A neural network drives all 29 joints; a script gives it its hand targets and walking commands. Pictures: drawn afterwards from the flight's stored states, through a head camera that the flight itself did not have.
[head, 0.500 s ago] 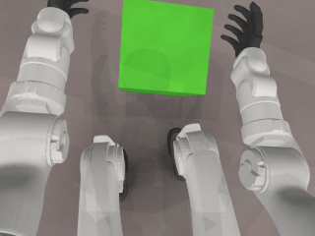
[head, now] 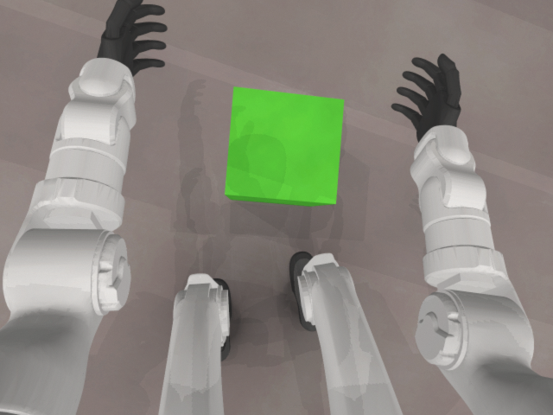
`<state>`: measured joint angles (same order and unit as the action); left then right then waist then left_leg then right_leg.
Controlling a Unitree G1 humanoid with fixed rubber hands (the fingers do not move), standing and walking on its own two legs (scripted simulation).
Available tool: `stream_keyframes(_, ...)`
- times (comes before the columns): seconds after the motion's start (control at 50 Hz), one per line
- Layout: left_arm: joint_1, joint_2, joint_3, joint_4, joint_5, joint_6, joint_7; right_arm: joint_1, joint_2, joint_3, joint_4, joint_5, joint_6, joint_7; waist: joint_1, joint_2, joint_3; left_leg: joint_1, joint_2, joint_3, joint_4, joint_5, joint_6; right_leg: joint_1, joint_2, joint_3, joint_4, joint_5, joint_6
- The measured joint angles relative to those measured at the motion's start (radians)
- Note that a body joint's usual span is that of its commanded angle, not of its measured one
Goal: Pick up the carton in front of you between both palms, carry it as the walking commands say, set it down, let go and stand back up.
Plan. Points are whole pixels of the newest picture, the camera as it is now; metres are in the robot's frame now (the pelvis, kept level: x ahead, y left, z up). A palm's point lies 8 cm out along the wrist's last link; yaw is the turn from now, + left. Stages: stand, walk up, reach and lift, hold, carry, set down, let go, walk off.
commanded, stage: set down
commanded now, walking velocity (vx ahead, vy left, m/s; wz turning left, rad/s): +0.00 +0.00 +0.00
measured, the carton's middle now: (278, 157) +0.48 -0.07 -0.43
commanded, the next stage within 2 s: let go in 0.18 s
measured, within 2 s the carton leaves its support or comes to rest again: neither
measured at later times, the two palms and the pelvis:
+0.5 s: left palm (46, 115) +0.46 +0.17 +0.02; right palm (514, 156) +0.39 -0.24 +0.02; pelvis +0.04 -0.01 +0.13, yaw +2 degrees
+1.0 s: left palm out of the picture +0.33 +0.21 +0.12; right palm out of the picture +0.27 -0.24 +0.14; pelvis +0.11 -0.01 +0.21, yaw +0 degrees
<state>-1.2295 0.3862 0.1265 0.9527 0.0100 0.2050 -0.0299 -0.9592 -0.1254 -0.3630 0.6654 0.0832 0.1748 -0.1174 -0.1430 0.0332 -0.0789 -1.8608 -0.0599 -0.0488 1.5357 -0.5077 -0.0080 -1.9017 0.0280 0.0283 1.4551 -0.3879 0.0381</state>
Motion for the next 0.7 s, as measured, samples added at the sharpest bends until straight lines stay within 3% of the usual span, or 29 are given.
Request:
stream_keyframes(0.22, 0.056, -0.031, 0.049, 0.02, 0.052, -0.022, -0.024, 0.064, 0.029, -0.032, 0.003, -0.053, -0.022, 0.032, -0.001, 0.003, -0.026, 0.198, 0.004, -0.007, -0.253, 0.079, 0.001, 0.203, -0.007, 0.002, -0.248, 0.07, -0.005)
stream_keyframes(0.32, 0.131, -0.075, 0.089, -0.013, 0.097, -0.039, -0.007, 0.135, 0.035, -0.018, -0.015, -0.097, -0.04, 0.068, 0.01, -0.001, -0.035, 0.289, 0.004, -0.008, -0.36, 0.114, -0.001, 0.292, -0.011, 0.004, -0.347, 0.099, -0.01)
stream_keyframes(0.52, 0.573, -0.225, 0.109, -0.27, 0.127, -0.071, 0.094, 0.483, -0.004, 0.107, -0.112, -0.165, -0.072, 0.187, 0.04, -0.028, -0.006, 0.616, 0.003, -0.016, -0.593, 0.162, -0.011, 0.605, -0.024, 0.002, -0.54, 0.122, -0.029)
stream_keyframes(0.7, 0.881, -0.223, 0.055, -0.349, 0.073, -0.136, 0.079, 0.761, -0.061, 0.235, -0.16, -0.098, -0.118, 0.218, 0.045, -0.049, 0.033, 0.954, 0.025, -0.028, -0.746, 0.163, -0.016, 0.937, -0.01, -0.008, -0.68, 0.117, -0.044)
